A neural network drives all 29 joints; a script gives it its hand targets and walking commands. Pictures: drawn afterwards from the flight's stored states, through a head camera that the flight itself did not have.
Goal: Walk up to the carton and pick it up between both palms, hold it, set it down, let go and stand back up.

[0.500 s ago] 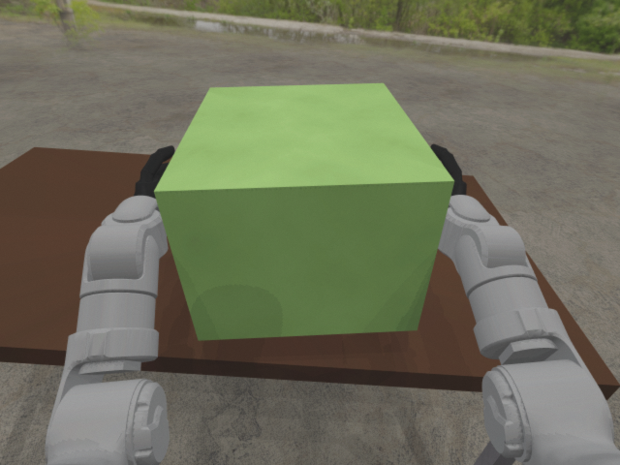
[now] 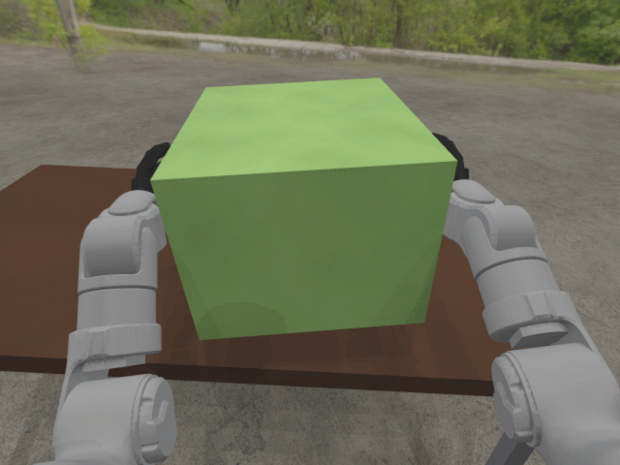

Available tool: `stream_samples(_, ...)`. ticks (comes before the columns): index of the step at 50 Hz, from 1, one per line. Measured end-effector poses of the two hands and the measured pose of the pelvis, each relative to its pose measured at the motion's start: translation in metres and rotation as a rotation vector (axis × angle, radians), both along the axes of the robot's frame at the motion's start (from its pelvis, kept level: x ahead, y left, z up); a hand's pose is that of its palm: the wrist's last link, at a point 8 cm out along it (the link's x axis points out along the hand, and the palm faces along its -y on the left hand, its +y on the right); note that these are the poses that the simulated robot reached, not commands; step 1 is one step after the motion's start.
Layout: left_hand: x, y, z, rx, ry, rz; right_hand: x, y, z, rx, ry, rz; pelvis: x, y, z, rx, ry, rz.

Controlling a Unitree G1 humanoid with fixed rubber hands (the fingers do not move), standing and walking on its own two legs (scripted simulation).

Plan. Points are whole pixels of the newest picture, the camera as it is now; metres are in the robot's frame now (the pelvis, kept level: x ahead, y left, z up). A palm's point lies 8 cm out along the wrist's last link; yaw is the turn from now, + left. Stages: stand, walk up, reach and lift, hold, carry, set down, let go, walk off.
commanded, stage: hold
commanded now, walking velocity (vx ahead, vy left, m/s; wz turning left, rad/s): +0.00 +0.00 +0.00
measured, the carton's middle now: (302, 190) +0.42 +0.02 +0.23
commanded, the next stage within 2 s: none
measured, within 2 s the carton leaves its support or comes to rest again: neither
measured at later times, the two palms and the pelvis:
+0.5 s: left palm (158, 198) +0.36 +0.19 +0.25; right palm (452, 194) +0.37 -0.17 +0.26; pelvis -0.01 +0.00 +0.00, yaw +1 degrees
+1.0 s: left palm (154, 194) +0.36 +0.19 +0.26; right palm (452, 191) +0.37 -0.17 +0.26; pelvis +0.00 +0.00 +0.00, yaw +0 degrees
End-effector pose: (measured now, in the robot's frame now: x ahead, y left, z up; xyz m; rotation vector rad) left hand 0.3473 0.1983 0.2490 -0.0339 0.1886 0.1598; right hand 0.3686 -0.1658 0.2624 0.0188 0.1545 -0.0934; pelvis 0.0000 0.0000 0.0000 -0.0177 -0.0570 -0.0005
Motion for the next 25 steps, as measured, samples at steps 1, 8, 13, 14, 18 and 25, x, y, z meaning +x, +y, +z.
stream_samples(1,-0.001,0.001,0.001,-0.004,0.005,0.002,0.001,0.002,0.001,0.000,0.006,0.002,-0.001,-0.001,0.000,0.001,0.000,0.003)
stream_samples(8,0.001,0.009,0.008,0.004,0.015,0.002,0.004,0.009,0.010,-0.006,0.016,0.008,-0.006,-0.005,0.000,0.001,0.024,0.027)
stream_samples(13,0.006,0.010,0.012,0.009,0.015,-0.009,0.005,0.009,0.012,-0.003,0.018,-0.002,-0.008,-0.005,0.000,-0.001,0.035,0.036)
stream_samples(14,0.007,0.009,0.012,0.011,0.017,-0.012,0.005,0.009,0.011,-0.003,0.020,-0.004,-0.008,-0.004,0.000,-0.002,0.036,0.036)
stream_samples(18,0.010,0.007,0.010,0.022,0.026,-0.024,0.005,0.006,0.008,-0.002,0.030,-0.014,-0.008,-0.002,0.000,-0.003,0.040,0.034)
stream_samples(25,0.014,-0.006,0.000,0.063,0.043,-0.039,0.005,-0.006,-0.005,0.013,0.050,-0.025,-0.008,0.002,0.001,-0.004,0.055,0.020)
